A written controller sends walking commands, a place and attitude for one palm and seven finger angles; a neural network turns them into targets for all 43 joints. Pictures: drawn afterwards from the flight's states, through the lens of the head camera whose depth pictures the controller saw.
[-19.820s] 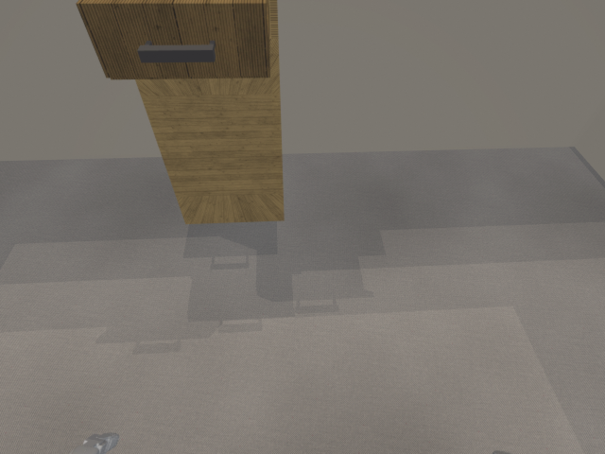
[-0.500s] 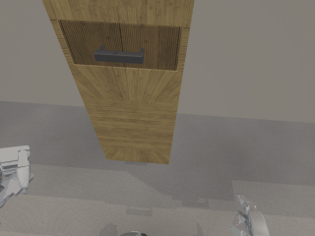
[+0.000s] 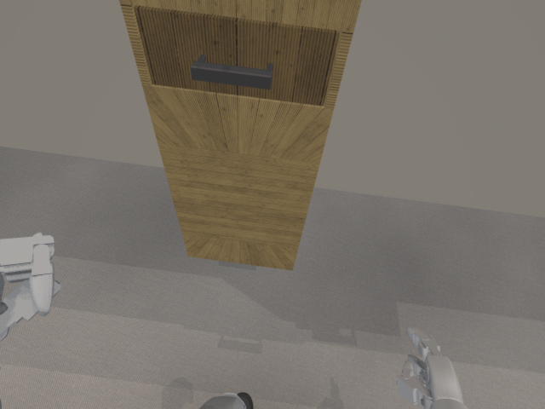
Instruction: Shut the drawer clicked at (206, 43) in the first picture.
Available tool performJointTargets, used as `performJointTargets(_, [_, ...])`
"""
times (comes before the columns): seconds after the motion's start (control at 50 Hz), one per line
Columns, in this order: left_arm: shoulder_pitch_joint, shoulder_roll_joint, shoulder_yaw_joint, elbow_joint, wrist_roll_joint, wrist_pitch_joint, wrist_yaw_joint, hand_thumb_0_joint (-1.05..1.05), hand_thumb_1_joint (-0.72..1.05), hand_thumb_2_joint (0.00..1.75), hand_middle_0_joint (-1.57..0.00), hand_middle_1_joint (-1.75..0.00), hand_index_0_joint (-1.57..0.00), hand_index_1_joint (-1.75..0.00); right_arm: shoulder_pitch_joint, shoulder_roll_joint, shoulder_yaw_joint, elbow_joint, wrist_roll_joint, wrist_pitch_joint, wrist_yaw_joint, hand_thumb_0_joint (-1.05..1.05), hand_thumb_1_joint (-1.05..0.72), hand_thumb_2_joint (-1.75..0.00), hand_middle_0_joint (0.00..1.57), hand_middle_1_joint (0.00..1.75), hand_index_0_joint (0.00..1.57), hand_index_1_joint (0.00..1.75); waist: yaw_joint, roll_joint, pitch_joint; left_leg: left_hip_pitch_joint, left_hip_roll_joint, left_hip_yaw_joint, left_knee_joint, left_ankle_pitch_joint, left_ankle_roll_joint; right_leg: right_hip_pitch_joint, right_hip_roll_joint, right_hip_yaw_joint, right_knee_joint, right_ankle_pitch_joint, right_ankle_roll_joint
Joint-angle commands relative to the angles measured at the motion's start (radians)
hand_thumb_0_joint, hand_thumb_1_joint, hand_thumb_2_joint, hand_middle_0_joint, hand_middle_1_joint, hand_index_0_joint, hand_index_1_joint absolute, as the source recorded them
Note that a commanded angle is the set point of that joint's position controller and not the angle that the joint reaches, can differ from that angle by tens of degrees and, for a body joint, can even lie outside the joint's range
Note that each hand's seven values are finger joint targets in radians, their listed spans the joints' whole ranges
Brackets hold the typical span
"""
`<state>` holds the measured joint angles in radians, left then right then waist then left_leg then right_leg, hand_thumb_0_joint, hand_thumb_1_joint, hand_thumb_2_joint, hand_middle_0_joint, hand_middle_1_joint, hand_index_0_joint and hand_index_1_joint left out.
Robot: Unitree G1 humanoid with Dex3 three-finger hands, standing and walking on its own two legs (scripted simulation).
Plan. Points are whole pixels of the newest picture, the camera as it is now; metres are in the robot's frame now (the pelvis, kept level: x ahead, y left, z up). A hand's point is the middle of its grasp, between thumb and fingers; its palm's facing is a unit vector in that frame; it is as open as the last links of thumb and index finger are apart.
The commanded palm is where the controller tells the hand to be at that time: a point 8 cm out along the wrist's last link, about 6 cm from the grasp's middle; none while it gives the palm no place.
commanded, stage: step back with the hand held close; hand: left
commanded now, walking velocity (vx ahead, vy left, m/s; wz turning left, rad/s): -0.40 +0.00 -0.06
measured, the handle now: (234, 69) +0.70 +0.13 +0.12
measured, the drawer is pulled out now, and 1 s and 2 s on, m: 0.00 0.00 0.00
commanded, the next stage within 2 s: stop stepping back and stand still in 0.16 s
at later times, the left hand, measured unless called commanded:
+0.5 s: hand (4, 371) +0.13 +0.24 +0.17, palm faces +0.23 -0.84 -0.49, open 3.3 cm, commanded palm +0.06 +0.28 +0.19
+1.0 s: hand out of the picture +0.09 +0.26 +0.16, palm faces +0.30 -0.84 -0.45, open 3.3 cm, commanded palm +0.04 +0.31 +0.19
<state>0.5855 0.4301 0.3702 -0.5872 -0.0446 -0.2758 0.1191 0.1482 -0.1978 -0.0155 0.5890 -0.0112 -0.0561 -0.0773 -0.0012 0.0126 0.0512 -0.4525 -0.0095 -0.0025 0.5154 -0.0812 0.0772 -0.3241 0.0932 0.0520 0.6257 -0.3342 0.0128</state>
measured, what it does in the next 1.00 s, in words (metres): walks backwards: right foot, then left foot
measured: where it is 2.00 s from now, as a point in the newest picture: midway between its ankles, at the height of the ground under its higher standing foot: outside the picture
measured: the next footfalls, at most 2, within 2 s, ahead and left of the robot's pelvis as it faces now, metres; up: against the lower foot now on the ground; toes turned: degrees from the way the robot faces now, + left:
right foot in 0.20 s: -0.09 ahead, -0.09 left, +0.00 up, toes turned -1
left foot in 0.64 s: +0.01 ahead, +0.11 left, +0.00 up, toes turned -5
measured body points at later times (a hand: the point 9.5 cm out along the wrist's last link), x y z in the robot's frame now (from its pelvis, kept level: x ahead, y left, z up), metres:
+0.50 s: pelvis -0.08 +0.01 +0.01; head -0.07 +0.03 +0.46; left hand +0.11 +0.28 +0.20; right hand +0.04 -0.24 -0.07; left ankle +0.08 +0.07 -0.72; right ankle -0.12 -0.10 -0.73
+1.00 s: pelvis -0.10 +0.03 +0.01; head -0.09 +0.04 +0.46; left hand +0.07 +0.31 +0.19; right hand +0.06 -0.19 -0.07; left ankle -0.03 +0.11 -0.73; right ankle -0.13 -0.09 -0.73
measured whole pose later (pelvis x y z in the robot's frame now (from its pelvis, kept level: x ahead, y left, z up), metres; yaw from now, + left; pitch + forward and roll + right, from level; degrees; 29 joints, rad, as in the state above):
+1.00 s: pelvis -0.10 +0.03 +0.01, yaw -3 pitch +0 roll -3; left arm 0.67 0.38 0.34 -0.56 -0.04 -0.23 0.13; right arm 0.21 -0.18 0.03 0.62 0.00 -0.12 -0.06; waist 0.01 0.03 0.01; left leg -0.34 -0.02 -0.03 0.49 -0.15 0.04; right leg -0.15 0.05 -0.01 0.40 -0.25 -0.01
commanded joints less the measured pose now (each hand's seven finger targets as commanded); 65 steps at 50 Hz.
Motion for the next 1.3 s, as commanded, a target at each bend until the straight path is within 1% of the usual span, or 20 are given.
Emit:
performJointTargets(0.0, [0.043,0.149,0.165,-0.242,-0.022,-0.063,0.025,0.0,0.9,0.9,-1.4,-1.6,-1.4,-1.6,-0.048,-0.134,-0.059,-0.16,-0.017,-0.085,0.004,0.0,-0.9,-0.9,0.2,0.3,0.2,0.3,0.011,0.139,-0.215,0.018,0.309,-0.31,-0.365,-0.345,0.07,0.094,0.005,0.011,0.26,-0.172,-0.022])
performJointTargets(0.12, [0.04,0.125,0.094,-0.237,-0.041,-0.057,0.014,0.0,0.9,0.9,-1.4,-1.6,-1.4,-1.6,-0.013,-0.131,-0.049,-0.124,-0.014,-0.095,0.027,0.0,-0.9,-0.9,0.2,0.3,0.2,0.3,0.003,0.179,-0.242,0.212,0.218,-0.145,-0.326,-0.214,-0.064,0.137,-0.026,-0.082,-0.242,-0.087,-0.036])
performJointTargets(0.2, [-0.048,0.202,0.141,-0.232,-0.044,-0.086,0.024,0.0,0.9,0.9,-1.4,-1.6,-1.4,-1.6,-0.009,-0.104,-0.032,-0.101,-0.017,-0.065,0.015,0.0,-0.9,-0.9,0.2,0.3,0.2,0.3,-0.025,-0.023,-0.213,0.45,0.075,-0.007,0.092,-0.122,-0.117,-0.21,-0.291,0.087,-0.443,0.071,-0.117])
performJointTargets(0.26, [0.016,0.183,0.138,-0.182,-0.036,-0.038,0.023,0.0,0.9,0.9,-1.4,-1.6,-1.4,-1.6,-0.044,-0.125,-0.052,-0.11,0.007,-0.07,0.0,0.0,-0.9,-0.9,0.2,0.3,0.2,0.3,-0.027,-0.127,-0.157,0.42,0.009,0.002,0.217,-0.134,-0.104,-0.298,-0.27,0.019,-0.368,0.051,-0.122])
performJointTargets(0.32, [0.054,0.169,0.135,-0.221,-0.04,-0.016,0.017,0.0,0.9,0.9,-1.4,-1.6,-1.4,-1.6,-0.052,-0.143,-0.031,-0.149,0.011,-0.073,-0.015,0.0,-0.9,-0.9,0.2,0.3,0.2,0.3,-0.013,0.156,-0.098,0.27,0.117,-0.183,-0.187,-0.14,-0.053,-0.086,-0.06,-0.072,-0.202,-0.061,-0.022])
performJointTargets(0.36, [0.072,0.199,0.183,-0.251,-0.036,-0.022,0.021,0.0,0.9,0.9,-1.4,-1.6,-1.4,-1.6,-0.068,-0.161,-0.036,-0.177,0.005,-0.09,-0.019,0.0,-0.9,-0.9,0.2,0.3,0.2,0.3,0.007,0.302,-0.105,0.037,0.204,-0.375,-0.532,-0.728,-0.076,0.143,0.051,-0.106,-0.018,-0.248,-0.035])
performJointTargets(0.4, [0.126,0.182,0.191,-0.234,-0.039,-0.009,0.026,0.0,0.9,0.9,-1.4,-1.6,-1.4,-1.6,-0.023,-0.127,-0.03,-0.159,-0.006,-0.093,-0.009,0.0,-0.9,-0.9,0.2,0.3,0.2,0.3,0.02,0.251,-0.158,0.013,0.177,-0.284,-0.496,-0.618,-0.119,0.252,0.05,-0.11,-0.064,-0.218,-0.057])
performJointTargets(0.46, [0.175,0.169,0.168,-0.244,-0.031,-0.005,0.015,0.0,0.9,0.9,-1.4,-1.6,-1.4,-1.6,0.016,-0.115,-0.038,-0.146,0.009,-0.082,0.007,0.0,-0.9,-0.9,0.2,0.3,0.2,0.3,0.001,0.017,-0.192,0.215,-0.009,0.015,-0.003,-0.268,-0.099,0.078,-0.162,0.05,-0.427,-0.155,-0.065])
performJointTargets(0.48, [0.147,0.156,0.146,-0.254,-0.037,-0.001,0.018,0.0,0.9,0.9,-1.4,-1.6,-1.4,-1.6,0.002,-0.125,-0.045,-0.134,0.006,-0.071,0.007,0.0,-0.9,-0.9,0.2,0.3,0.2,0.3,0.0,-0.105,-0.162,0.279,-0.034,-0.011,0.238,-0.196,-0.102,-0.141,-0.298,0.206,-0.508,-0.288,-0.123])
performJointTargets(0.52, [0.072,0.11,0.116,-0.193,-0.025,0.028,0.031,0.0,0.9,0.9,-1.4,-1.6,-1.4,-1.6,-0.005,-0.118,-0.048,-0.111,0.01,-0.067,0.003,0.0,-0.9,-0.9,0.2,0.3,0.2,0.3,-0.02,-0.147,-0.054,0.145,0.015,-0.065,0.39,-0.195,-0.097,-0.2,-0.377,0.241,-0.477,-0.318,-0.215])
performJointTargets(0.64, [-0.085,0.112,0.071,-0.179,0.016,-0.001,0.058,0.0,0.9,0.9,-1.4,-1.6,-1.4,-1.6,-0.006,-0.167,-0.04,-0.108,0.019,-0.141,-0.033,0.0,-0.9,-0.9,0.2,0.3,0.2,0.3,0.004,0.067,-0.063,0.268,0.128,-0.163,-0.144,0.003,-0.013,0.041,-0.111,-0.012,-0.201,0.103,-0.018])
performJointTargets(0.68, [-0.03,0.114,0.088,-0.214,0.008,-0.012,0.042,0.0,0.9,0.9,-1.4,-1.6,-1.4,-1.6,-0.01,-0.126,-0.016,-0.114,0.01,-0.15,-0.027,0.0,-0.9,-0.9,0.2,0.3,0.2,0.3,-0.001,0.213,-0.081,0.176,0.183,-0.339,-0.363,-0.369,-0.013,0.101,-0.061,-0.051,-0.077,-0.066,0.001])
performJointTargets(0.8, [0.096,0.103,0.108,-0.188,0.015,-0.015,0.041,0.0,0.9,0.9,-1.4,-1.6,-1.4,-1.6,-0.012,-0.114,-0.013,-0.134,0.004,-0.147,0.004,0.0,-0.9,-0.9,0.2,0.3,0.2,0.3,0.004,0.116,-0.088,0.057,0.096,-0.167,-0.292,-0.373,-0.04,0.252,-0.093,-0.037,-0.279,0.01,-0.027])
performJointTargets(0.88, [0.091,0.082,0.095,-0.118,-0.008,-0.008,0.035,0.0,0.9,0.9,-1.4,-1.6,-1.4,-1.6,-0.012,-0.121,-0.029,-0.122,0.01,-0.118,0.008,0.0,-0.9,-0.9,0.2,0.3,0.2,0.3,-0.012,-0.045,-0.081,0.229,0.04,-0.086,-0.067,-0.218,-0.069,0.028,-0.178,0.068,-0.414,-0.12,-0.076])
performJointTargets(1.02, [-0.044,0.078,0.058,-0.164,0.005,-0.001,0.04,0.0,0.9,0.9,-1.4,-1.6,-1.4,-1.6,-0.037,-0.124,-0.012,-0.122,0.013,-0.12,-0.015,0.0,-0.9,-0.9,0.2,0.3,0.2,0.3,-0.002,0.11,-0.077,0.254,0.113,-0.201,-0.266,-0.268,-0.036,0.087,-0.083,-0.024,-0.262,0.01,-0.012])
performJointTargets(1.04, [-0.132,-0.042,-0.257,0.704,0.098,0.165,-0.098,0.0,0.9,0.9,-1.4,-1.6,-1.4,-1.6,-0.056,-0.345,-0.082,0.147,0.007,-0.137,0.077,0.0,-0.9,-0.9,0.2,0.3,0.2,0.3,-0.045,0.125,0.001,0.093,0.133,-0.275,-0.07,0.078,0.0,-0.013,-0.132,-0.073,-0.034,0.15,-0.041])
performJointTargets(1.06, [-0.121,-0.064,-0.241,0.734,0.089,0.242,-0.11,0.0,0.9,0.9,-1.36,-1.56,-1.36,-1.56,0.004,-0.266,-0.078,0.145,0.014,-0.072,0.075,0.0,-0.9,-0.9,0.2,0.3,0.2,0.3,-0.022,0.067,-0.094,0.177,0.141,-0.191,-0.051,0.274,-0.007,0.022,-0.142,-0.04,-0.041,0.086,-0.031])
performJointTargets(1.12, [-0.144,-0.072,-0.261,0.872,0.084,0.267,-0.115,0.0,0.9,0.9,-1.24,-1.43,-1.24,-1.43,0.008,-0.237,-0.048,0.124,-0.006,-0.024,0.066,0.0,-0.9,-0.9,0.2,0.3,0.2,0.3,0.008,-0.065,-0.167,0.14,0.16,-0.293,-0.079,0.146,0.044,0.097,-0.113,-0.032,-0.018,0.004,-0.049])
performJointTargets(1.18, [-0.23,-0.035,-0.273,1.082,0.081,0.271,-0.116,0.0,0.9,0.9,-1.12,-1.3,-1.12,-1.3,-0.012,-0.222,-0.044,0.166,-0.009,0.004,0.065,0.0,-0.9,-0.9,0.2,0.3,0.2,0.3,0.016,-0.159,-0.148,0.125,0.089,-0.224,-0.051,0.065,0.007,0.148,-0.156,0.014,-0.135,0.091,-0.074])
performJointTargets(1.28, [-0.343,-0.068,-0.327,1.37,0.065,0.285,-0.106,0.0,0.9,0.9,-0.92,-1.08,-0.92,-1.08,0.052,-0.124,-0.017,0.283,-0.015,0.061,0.062,0.0,-0.9,-0.9,0.2,0.3,0.2,0.3,-0.031,0.049,-0.028,0.248,0.027,-0.152,-0.004,-0.093,-0.04,-0.037,-0.214,0.078,-0.28,-0.066,-0.127])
